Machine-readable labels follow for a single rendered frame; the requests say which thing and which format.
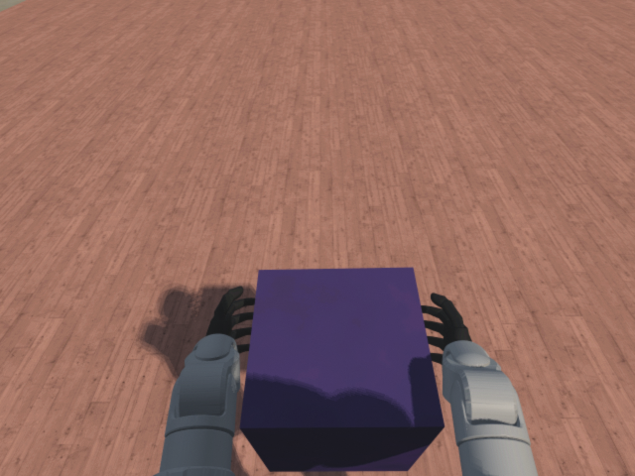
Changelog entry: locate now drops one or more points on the right robot hand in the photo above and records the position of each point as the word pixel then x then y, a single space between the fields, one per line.
pixel 451 328

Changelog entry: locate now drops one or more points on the left robot hand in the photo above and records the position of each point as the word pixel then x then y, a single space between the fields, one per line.
pixel 223 320

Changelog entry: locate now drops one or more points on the left robot forearm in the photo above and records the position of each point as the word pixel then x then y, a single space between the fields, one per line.
pixel 201 420

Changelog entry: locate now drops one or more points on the right robot forearm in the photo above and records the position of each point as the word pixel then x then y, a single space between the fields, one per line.
pixel 489 426

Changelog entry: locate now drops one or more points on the carton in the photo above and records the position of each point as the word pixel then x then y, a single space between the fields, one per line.
pixel 339 373

